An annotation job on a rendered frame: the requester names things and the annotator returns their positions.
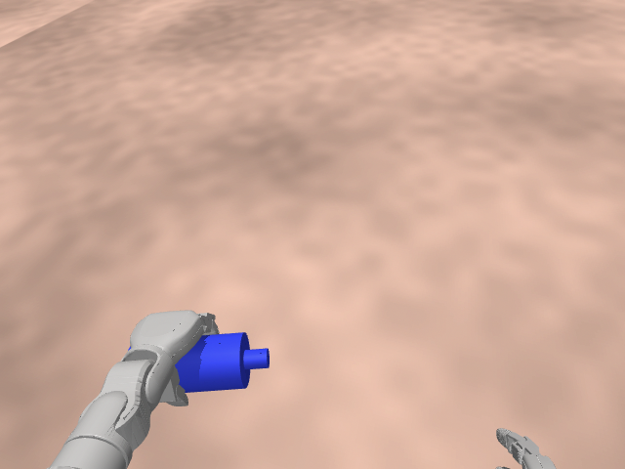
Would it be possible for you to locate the left robot hand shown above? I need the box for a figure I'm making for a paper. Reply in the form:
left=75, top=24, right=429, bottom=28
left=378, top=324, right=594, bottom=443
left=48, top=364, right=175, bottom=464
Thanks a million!
left=130, top=310, right=220, bottom=406

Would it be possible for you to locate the left robot arm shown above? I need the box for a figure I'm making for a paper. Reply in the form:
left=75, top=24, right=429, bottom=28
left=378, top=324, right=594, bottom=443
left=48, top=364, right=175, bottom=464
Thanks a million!
left=46, top=345, right=174, bottom=469

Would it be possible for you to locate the bottle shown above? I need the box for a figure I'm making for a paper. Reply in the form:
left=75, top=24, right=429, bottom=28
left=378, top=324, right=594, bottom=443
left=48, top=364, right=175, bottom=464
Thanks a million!
left=128, top=332, right=270, bottom=393

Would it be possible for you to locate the right robot hand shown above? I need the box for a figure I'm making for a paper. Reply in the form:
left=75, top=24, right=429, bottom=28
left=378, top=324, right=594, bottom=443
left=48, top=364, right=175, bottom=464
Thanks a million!
left=496, top=428, right=557, bottom=469

